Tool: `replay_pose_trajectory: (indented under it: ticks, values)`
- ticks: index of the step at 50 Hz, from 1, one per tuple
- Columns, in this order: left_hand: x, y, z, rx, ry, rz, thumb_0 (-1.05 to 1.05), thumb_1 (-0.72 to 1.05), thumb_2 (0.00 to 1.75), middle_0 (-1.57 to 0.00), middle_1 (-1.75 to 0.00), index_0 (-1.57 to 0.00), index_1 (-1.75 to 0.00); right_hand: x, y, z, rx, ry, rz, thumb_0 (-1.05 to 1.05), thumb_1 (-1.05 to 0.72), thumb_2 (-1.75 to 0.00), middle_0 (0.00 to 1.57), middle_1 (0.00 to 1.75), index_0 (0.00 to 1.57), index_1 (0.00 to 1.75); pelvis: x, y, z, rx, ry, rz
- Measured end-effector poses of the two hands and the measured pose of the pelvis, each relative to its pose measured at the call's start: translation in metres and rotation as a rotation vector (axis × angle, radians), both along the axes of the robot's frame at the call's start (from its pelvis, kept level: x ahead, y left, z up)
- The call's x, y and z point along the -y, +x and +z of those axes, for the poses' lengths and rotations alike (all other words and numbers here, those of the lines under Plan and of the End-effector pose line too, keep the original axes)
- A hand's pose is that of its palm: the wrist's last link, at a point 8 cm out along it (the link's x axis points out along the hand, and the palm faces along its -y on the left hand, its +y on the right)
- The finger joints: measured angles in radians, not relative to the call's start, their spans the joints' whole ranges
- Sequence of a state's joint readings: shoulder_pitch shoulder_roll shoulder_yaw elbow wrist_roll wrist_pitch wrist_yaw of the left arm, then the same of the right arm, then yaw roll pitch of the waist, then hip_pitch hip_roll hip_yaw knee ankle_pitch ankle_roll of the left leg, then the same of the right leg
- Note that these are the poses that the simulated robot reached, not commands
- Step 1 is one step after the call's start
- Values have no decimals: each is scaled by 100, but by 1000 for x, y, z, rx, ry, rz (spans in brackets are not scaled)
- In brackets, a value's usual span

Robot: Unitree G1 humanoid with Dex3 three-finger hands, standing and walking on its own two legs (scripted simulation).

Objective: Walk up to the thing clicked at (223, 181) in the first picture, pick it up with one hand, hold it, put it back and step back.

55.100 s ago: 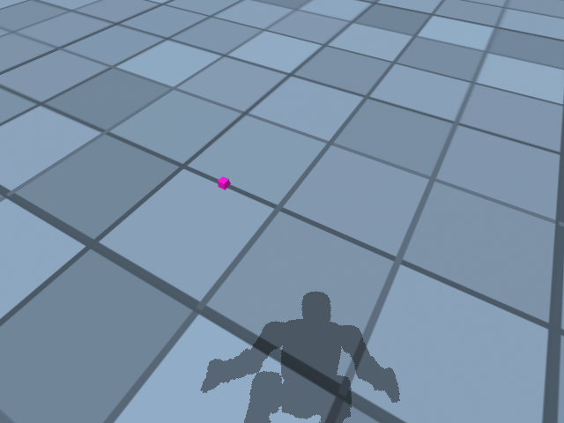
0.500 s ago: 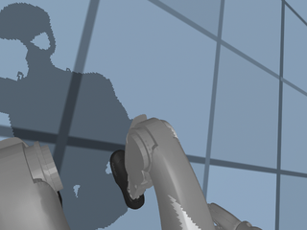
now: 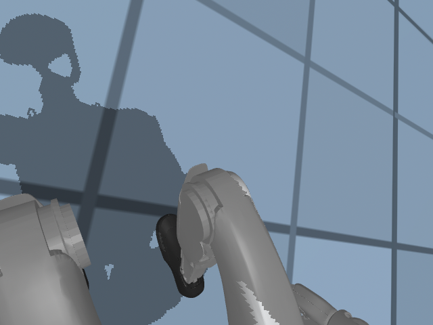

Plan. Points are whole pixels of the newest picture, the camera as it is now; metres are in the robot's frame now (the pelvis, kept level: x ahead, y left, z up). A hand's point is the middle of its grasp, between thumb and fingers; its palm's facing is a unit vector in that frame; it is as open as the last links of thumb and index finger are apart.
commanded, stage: close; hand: left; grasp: from above
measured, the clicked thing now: out of the picture +0.32 +0.45 -0.29
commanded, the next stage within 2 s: none
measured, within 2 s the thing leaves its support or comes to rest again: neither
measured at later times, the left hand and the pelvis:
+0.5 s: hand out of the picture +0.32 +0.42 -0.26, palm faces +0.01 -0.46 -0.89, open 9.3 cm; pelvis +0.00 +0.00 +0.00, yaw +0 degrees
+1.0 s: hand out of the picture +0.31 +0.43 -0.26, palm faces +0.01 -0.45 -0.89, open 8.8 cm; pelvis +0.00 +0.00 +0.00, yaw +0 degrees
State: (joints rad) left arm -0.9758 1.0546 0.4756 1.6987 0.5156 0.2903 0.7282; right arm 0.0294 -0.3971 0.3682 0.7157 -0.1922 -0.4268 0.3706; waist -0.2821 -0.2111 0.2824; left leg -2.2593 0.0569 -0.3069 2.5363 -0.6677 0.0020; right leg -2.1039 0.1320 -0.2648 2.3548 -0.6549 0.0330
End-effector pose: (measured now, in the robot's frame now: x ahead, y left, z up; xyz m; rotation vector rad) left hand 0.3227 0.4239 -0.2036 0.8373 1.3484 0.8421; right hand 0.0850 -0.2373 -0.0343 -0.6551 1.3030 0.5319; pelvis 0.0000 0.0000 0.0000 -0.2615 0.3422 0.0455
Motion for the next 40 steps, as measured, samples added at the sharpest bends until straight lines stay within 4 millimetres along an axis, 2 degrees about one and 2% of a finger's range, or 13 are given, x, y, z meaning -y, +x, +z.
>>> replay_pose_trajectory:
  ticks: [7, 17, 40]
  values:
    - [-6, 4, 4, -12, 16, -30, 0, 17, 47, -64, -44, -63, -45, 1, -3, 2, -7, -12, -18, 0, -91, -90, 20, 30, 20, 30, -2, 2, 0, -4, -4, -1]
    - [-3, -4, -3, -17, 4, -5, 0, 18, 47, -65, -45, -63, -46, 0, -3, 2, -17, -3, -11, 0, -91, -90, 20, 30, 20, 30, -1, 2, 0, -4, -2, -3]
    - [-8, -14, -1, -28, 4, -19, 0, 27, 41, -70, -39, -69, -40, 1, 1, -3, -1, 1, -7, 0, -90, -90, 20, 30, 20, 30, 0, 1, -1, 5, 5, -2]
